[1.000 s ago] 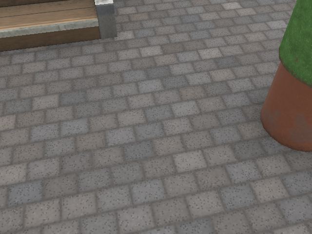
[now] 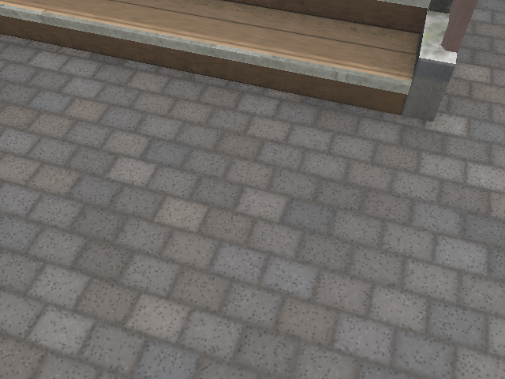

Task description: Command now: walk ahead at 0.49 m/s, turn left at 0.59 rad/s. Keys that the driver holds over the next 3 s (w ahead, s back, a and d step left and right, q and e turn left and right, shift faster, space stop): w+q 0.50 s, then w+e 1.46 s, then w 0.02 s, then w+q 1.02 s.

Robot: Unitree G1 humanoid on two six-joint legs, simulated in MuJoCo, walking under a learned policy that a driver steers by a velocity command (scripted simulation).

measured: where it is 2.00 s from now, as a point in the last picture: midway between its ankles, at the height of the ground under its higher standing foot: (213, 198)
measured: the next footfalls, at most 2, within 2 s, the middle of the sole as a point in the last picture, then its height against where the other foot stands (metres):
left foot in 0.38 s outside the picture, level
right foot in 0.96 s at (234, 288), level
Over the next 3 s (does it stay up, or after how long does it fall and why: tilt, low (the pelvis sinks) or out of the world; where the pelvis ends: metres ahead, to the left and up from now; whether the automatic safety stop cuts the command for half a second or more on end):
stays up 1.55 -0.06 0.05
